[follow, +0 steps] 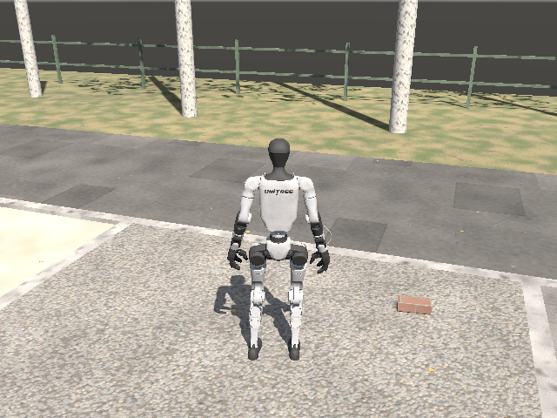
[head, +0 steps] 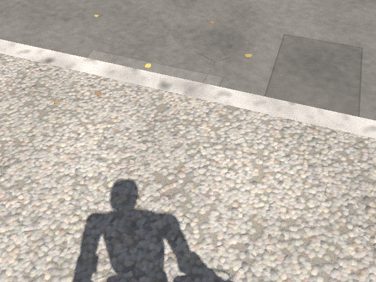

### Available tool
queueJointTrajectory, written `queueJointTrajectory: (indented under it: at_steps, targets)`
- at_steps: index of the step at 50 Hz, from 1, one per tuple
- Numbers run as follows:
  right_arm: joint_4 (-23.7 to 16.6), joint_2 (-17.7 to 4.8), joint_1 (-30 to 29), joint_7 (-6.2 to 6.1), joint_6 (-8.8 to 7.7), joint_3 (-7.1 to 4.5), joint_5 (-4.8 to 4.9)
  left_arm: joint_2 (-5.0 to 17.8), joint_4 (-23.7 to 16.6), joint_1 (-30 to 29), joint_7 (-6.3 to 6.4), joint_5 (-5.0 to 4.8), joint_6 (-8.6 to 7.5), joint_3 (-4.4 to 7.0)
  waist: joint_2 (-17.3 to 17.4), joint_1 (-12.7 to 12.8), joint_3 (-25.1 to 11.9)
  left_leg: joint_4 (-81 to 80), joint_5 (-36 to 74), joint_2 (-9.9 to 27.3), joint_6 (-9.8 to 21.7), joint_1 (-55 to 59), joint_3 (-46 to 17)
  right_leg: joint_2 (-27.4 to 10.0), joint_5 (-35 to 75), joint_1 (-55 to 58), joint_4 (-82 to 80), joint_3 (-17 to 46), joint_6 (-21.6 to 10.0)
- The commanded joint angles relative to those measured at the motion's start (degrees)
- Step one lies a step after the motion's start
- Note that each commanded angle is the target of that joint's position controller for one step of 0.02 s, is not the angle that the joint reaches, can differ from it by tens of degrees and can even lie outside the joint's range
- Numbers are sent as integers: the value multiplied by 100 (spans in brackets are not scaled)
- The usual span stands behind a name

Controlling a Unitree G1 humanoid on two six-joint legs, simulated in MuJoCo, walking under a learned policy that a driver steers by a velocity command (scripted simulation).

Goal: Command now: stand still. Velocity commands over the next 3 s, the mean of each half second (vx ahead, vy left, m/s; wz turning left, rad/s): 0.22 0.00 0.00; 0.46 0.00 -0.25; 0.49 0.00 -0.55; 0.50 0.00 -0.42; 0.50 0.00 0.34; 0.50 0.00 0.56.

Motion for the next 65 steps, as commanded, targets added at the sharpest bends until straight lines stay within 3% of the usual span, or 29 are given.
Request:
queueJointTrajectory:
  at_steps: [1, 4, 6, 7, 9, 12, 16, 19, 20, 21, 22, 23, 25, 27, 32, 38, 41, 43, 44, 45, 46, 47, 48, 49, 50, 53, 56, 61, 65]
  targets:
    - [-69, -583, 143, -21, -48, -76, 1, 646, -137, 101, 21, -4, -42, 109, -39, 3, -42, -299, 890, 88, 115, -76, -9, -402, 670, -91, -600, 432, -82]
    - [2, -567, 179, -24, -53, -56, 2, 635, -81, 142, 23, -7, -35, 100, -38, 7, -32, -310, 874, 90, 109, -97, 8, -394, 677, -85, -611, 433, -90]
    - [79, -467, 276, -35, -47, -29, 30, 710, 4, 272, 52, -37, -3, 131, -211, 40, -84, -29, -248, -156, 143, -241, 309, -378, -1004, -75, -821, 541, -204]
    - [33, -473, 208, -34, -67, -30, 52, 908, 7, 335, 71, -78, 14, 195, -469, 97, 50, 383, -924, -310, 178, -591, 516, -577, -2069, -134, -1040, 894, -399]
    - [-200, -460, -124, 18, -213, -4, 72, 1238, 42, 656, 94, -122, -18, 311, -996, 254, 400, 1466, -1164, -139, 257, -1417, 650, -1642, -3395, -199, -1800, 2357, -1013]
    - [-313, -541, -246, 157, -435, -49, 157, 1156, -50, 634, 79, -78, -194, 348, -765, 198, 655, 2678, -1537, 403, 423, -2387, 315, -2217, -2624, 73, -2076, 2966, -1355]
    - [-228, -404, -57, 259, -616, -57, 168, 1163, -243, 267, 45, -233, -206, 374, -606, -74, 256, 900, -681, 264, 449, -1028, 763, -1415, -1248, -256, -1733, 1431, -852]
    - [251, -430, 1099, 266, -564, -145, 158, 966, -279, 261, 4, -225, -143, 303, -298, -537, -27, 64, 141, -149, 338, 993, 1068, -895, -1238, -1444, -678, 806, -650]
    - [293, -692, 1593, 227, -565, -207, 145, 561, -368, 130, -51, -153, -183, 177, 533, -733, -133, -577, -587, 723, 598, 1553, -221, -462, -906, -2058, 862, 258, -325]
    - [284, -1433, 2143, 247, -590, -328, 129, 235, -638, 56, -65, -77, -295, 98, 1774, -765, -358, -1434, -1560, 2017, 1369, 2109, -2633, 119, -1563, -3224, 2669, -167, -48]
    - [328, -1324, 2004, 307, -691, -265, 21, 503, -729, -46, -59, -236, -374, 161, 1314, -646, -132, -1789, -2772, 2466, 1883, 1662, -3670, -98, -1770, -3716, 3787, 423, -141]
    - [110, -1007, 1414, 342, -781, -162, 37, 733, -789, -161, -91, -346, -442, 201, 819, -427, 370, -1832, -2871, 2285, 1737, 1371, -3202, -453, -1159, -4135, 4148, 612, -260]
    - [-132, -749, 799, 409, -820, -51, 48, 849, -670, -76, -118, -220, -509, 269, 531, -170, 429, -1842, -1410, 1722, 1290, 1096, -1918, -779, -130, -3932, 3863, 498, -272]
    - [-134, -550, 937, 395, -764, 21, 17, 811, -651, -153, -164, -133, -494, 306, 559, -162, 341, -1902, -22, 1331, 1079, 945, -988, -885, 467, -3507, 3371, 323, -139]
    - [-122, -785, 1321, 216, -672, 9, -32, 393, -1000, -1045, -215, -137, -408, 192, 404, -340, 394, -2012, 1624, 1071, 1144, 768, 43, -742, 1408, -3327, 1919, -44, 175]
    - [-57, -829, 1656, 167, -650, -26, 23, 325, -1402, -1932, -410, -211, -391, 103, 371, -465, 631, -2087, 1966, 1323, 1060, 1148, 761, -506, 1898, -2858, 676, -175, -131]
    - [-195, -1009, 1438, 143, -558, -97, 3, 529, -1500, -1795, -526, -181, -428, 189, 496, -161, 264, -1266, 4278, 1489, 909, 1762, 1048, -207, 1322, -2346, 604, -405, -449]
    - [-350, -1143, 1261, 98, -429, -144, -64, 918, -1227, -597, -530, -190, -395, 416, 705, 486, -568, 456, 6147, 1388, 730, 1828, 1285, 246, 982, -923, 640, -676, -692]
    - [-479, -1158, 1222, 79, -409, -126, -87, 1220, -1006, 299, -473, -201, -345, 585, 576, 896, -1048, 1834, 5677, 1226, 544, 885, 1358, 138, 1070, 602, 545, -278, -906]
    - [-737, -649, 1635, 162, -536, 39, -175, 1805, -950, 1074, -383, -102, -291, 740, -653, 752, -1966, 4160, 2786, 500, 201, -1505, 1341, -1353, 465, 3026, 516, 2326, -1781]
    - [-752, -337, 1698, 288, -805, 171, -74, 1653, -932, 1101, -350, -111, -264, 672, -1205, 589, -2650, 5637, -1587, -435, 119, -2860, 361, -2293, -457, 3801, -805, 5034, -2466]
    - [-963, -862, 1024, 353, -1013, 16, 162, 1284, -917, 850, -326, -94, -304, 582, -888, 713, -1864, 5916, -1334, -19, 333, -3509, -209, -1999, -564, 3279, -1056, 4417, -2044]
    - [-1168, -1037, 553, 338, -1109, -12, 257, 1086, -1021, 433, -315, -95, -356, 528, -473, 553, -1131, 5588, -838, 269, 451, -3545, -98, -1771, -121, 2316, -1144, 3496, -1789]
    - [-1192, -1039, 395, 274, -1120, -53, 192, 934, -1139, -7, -344, -80, -405, 472, 120, 257, -661, 5039, -514, 478, 439, -3231, -28, -1511, 528, 1276, -1281, 2855, -1637]
    - [-1196, -1073, 444, 213, -1052, -120, 96, 808, -1243, -286, -347, -33, -432, 425, 166, 10, -459, 4605, -346, 655, 391, -2774, -25, -1280, 1000, 547, -1404, 2369, -1528]
    - [-1388, -802, 500, 178, -834, -124, -48, 863, -1299, -296, -274, -73, -418, 427, -127, -253, -214, 3783, -210, 752, 126, -2267, 124, -1019, 1457, -558, -1677, 1839, -1570]
    - [-1764, -732, -314, 144, -777, -97, -117, 1132, -1281, 58, -131, -86, -404, 511, -229, -43, 1, 2337, 909, 582, -109, -2296, 304, -729, 1452, -988, -1727, 1461, -1419]
    - [-2162, -669, -1309, 240, -832, -36, 30, 1184, -1163, 674, -57, -183, -302, 549, -418, 397, -122, 567, 2214, 128, -137, -1668, 285, -653, 895, -757, -1363, 1606, -1035]
    - [-2279, -1037, -1251, 328, -921, -148, 84, 1136, -1195, 756, 3, -163, -213, 558, -583, 217, -259, 120, 1350, 121, 80, -1494, 35, -981, 833, 148, -556, 2335, -884]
